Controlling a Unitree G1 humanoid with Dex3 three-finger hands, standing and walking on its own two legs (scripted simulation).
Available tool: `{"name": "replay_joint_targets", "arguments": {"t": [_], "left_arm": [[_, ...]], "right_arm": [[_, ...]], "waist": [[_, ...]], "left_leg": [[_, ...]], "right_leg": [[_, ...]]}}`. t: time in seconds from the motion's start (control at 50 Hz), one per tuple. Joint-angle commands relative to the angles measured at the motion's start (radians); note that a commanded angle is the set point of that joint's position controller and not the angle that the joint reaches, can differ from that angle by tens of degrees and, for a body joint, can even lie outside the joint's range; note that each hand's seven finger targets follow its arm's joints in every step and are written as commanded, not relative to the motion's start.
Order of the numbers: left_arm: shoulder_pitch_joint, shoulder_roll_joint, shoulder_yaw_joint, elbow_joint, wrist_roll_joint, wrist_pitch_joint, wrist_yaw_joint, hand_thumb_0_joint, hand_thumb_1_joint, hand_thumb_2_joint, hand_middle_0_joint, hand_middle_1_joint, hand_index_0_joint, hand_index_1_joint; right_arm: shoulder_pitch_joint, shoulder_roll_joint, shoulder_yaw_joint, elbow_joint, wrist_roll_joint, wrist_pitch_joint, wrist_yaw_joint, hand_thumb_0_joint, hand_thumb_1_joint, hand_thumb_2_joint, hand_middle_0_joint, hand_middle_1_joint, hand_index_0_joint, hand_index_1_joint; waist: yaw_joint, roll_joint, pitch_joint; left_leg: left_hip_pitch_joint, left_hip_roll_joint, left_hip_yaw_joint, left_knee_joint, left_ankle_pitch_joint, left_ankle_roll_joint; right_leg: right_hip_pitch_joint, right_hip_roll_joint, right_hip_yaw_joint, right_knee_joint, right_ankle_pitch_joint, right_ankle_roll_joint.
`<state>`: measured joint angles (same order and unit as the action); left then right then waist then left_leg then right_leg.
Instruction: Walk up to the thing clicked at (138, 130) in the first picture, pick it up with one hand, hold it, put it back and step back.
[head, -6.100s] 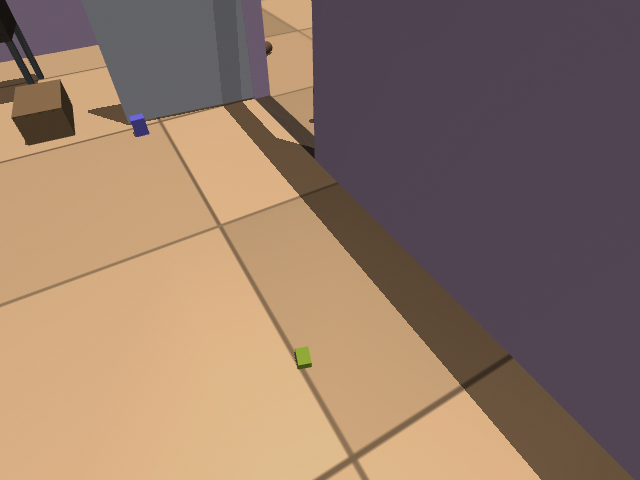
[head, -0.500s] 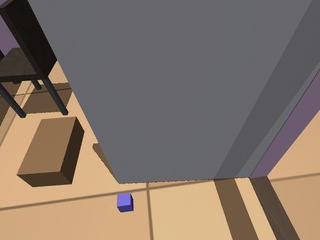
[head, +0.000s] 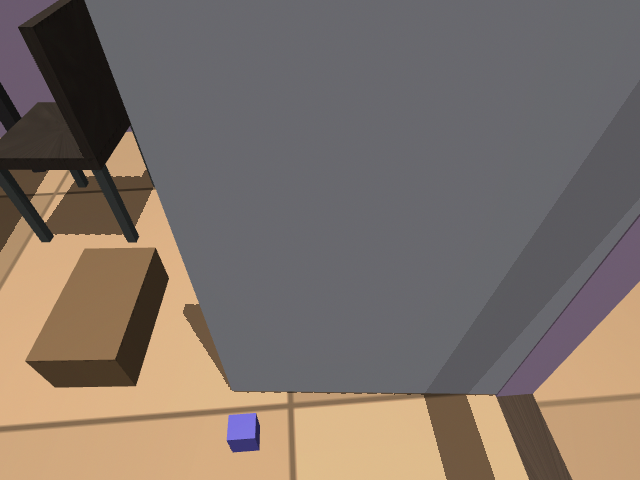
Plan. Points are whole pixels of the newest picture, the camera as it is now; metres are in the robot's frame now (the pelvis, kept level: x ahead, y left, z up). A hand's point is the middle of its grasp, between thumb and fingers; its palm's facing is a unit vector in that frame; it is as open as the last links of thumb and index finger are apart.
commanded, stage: walk up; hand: left
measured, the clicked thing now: (244, 432) +0.43 +0.25 -0.72
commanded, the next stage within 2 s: stand in 0.94 s
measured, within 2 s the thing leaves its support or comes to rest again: neither
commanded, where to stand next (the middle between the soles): +0.06 +0.01 m, yaw -1 degrees
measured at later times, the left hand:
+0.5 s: hand out of the picture +0.10 +0.25 -0.15, palm faces -0.02 -0.94 -0.34, open 7.4 cm
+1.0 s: hand out of the picture +0.10 +0.25 -0.15, palm faces -0.02 -0.94 -0.33, open 7.4 cm
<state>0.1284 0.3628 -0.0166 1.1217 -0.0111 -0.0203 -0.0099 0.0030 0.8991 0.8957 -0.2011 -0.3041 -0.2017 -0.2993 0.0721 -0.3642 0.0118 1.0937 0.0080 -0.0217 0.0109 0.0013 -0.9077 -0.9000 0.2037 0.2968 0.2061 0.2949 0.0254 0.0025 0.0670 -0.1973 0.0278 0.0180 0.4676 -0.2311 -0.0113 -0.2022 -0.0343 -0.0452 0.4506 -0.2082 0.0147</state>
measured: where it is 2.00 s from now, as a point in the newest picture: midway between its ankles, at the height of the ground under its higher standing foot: outside the picture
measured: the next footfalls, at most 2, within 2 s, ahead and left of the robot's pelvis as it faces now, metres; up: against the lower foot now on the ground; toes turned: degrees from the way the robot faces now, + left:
none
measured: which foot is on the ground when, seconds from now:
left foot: down 0.00-1.00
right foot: down 0.00-1.00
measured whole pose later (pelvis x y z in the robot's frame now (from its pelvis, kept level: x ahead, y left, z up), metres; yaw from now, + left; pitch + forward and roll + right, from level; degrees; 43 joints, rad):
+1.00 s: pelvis +0.02 +0.00 +0.01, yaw +0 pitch -2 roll +0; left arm 0.09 0.34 0.00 1.15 0.00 -0.01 -0.01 0.00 0.90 0.90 -0.20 -0.30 -0.20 -0.30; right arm 0.09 -0.34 0.00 1.16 -0.01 -0.01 0.01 0.00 -0.91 -0.90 0.20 0.30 0.20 0.29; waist 0.00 0.00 0.04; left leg -0.10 0.02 0.03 0.31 -0.18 -0.01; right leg -0.12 -0.03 -0.04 0.32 -0.16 0.02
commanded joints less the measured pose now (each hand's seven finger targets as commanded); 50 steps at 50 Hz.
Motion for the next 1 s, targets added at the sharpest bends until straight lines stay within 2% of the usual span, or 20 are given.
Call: {"name": "replay_joint_targets", "arguments": {"t": [0.0,0.28,0.38,0.42,0.5,0.88,0.98], "left_arm": [[-0.067,0.211,0.047,-0.034,0.003,-0.02,0.012,0.0,0.9,0.9,-0.2,-0.3,-0.2,-0.3],[-0.112,0.201,0.056,-0.006,0.014,-0.015,0.01,0.0,0.9,0.9,-0.2,-0.3,-0.2,-0.3],[-0.115,0.2,0.06,-0.01,0.017,-0.014,0.012,0.0,0.9,0.9,-0.2,-0.3,-0.2,-0.3],[-0.113,0.196,0.06,-0.013,0.015,-0.012,0.012,0.0,0.9,0.9,-0.2,-0.3,-0.2,-0.3],[-0.117,0.197,0.062,-0.015,0.018,-0.011,0.012,0.0,0.9,0.9,-0.2,-0.3,-0.2,-0.3],[-0.108,0.187,0.064,-0.022,0.019,-0.008,0.013,0.0,0.9,0.9,-0.2,-0.3,-0.2,-0.3],[-0.099,0.196,0.06,-0.028,0.02,-0.011,0.017,0.0,0.9,0.9,-0.2,-0.3,-0.2,-0.3]], "right_arm": [[-0.054,-0.22,-0.053,-0.029,0.0,-0.015,-0.014,0.0,-0.9,-0.9,0.2,0.3,0.2,0.3],[-0.075,-0.208,-0.047,0.013,-0.009,-0.016,-0.012,0.0,-0.9,-0.9,0.2,0.3,0.2,0.3],[-0.063,-0.204,-0.05,0.013,-0.01,-0.016,-0.015,0.0,-0.9,-0.9,0.2,0.3,0.2,0.3],[-0.063,-0.203,-0.051,0.012,-0.012,-0.015,-0.015,0.0,-0.9,-0.9,0.2,0.3,0.2,0.3],[-0.049,-0.203,-0.051,0.016,-0.012,-0.013,-0.015,0.0,-0.9,-0.9,0.2,0.3,0.2,0.3],[-0.028,-0.198,-0.054,0.003,-0.016,-0.01,-0.016,0.0,-0.9,-0.9,0.2,0.3,0.2,0.3],[-0.034,-0.203,-0.055,-0.002,-0.019,-0.011,-0.018,0.0,-0.9,-0.9,0.2,0.3,0.2,0.3]], "waist": [[-0.017,0.0,-0.119],[-0.017,-0.007,-0.114],[-0.021,-0.016,-0.136],[-0.021,-0.003,-0.108],[-0.024,-0.01,-0.119],[-0.028,0.001,-0.093],[-0.029,0.0,-0.105]], "left_leg": [[0.074,0.105,-0.094,-0.116,0.177,0.046],[0.071,0.101,-0.088,-0.196,0.159,0.027],[0.091,0.105,-0.08,-0.191,0.201,0.027],[0.083,0.102,-0.08,-0.196,0.178,0.025],[0.076,0.103,-0.081,-0.202,0.155,0.028],[0.074,0.101,-0.079,-0.207,0.146,0.027],[0.085,0.118,-0.088,-0.212,0.182,0.023]], "right_leg": [[0.049,-0.108,0.1,-0.119,0.159,-0.037],[0.103,-0.11,0.095,-0.178,0.155,-0.018],[0.123,-0.112,0.091,-0.176,0.189,-0.022],[0.1,-0.106,0.093,-0.181,0.159,-0.022],[0.122,-0.11,0.096,-0.179,0.159,-0.024],[0.1,-0.098,0.094,-0.18,0.149,-0.022],[0.106,-0.109,0.095,-0.186,0.137,-0.021]]}}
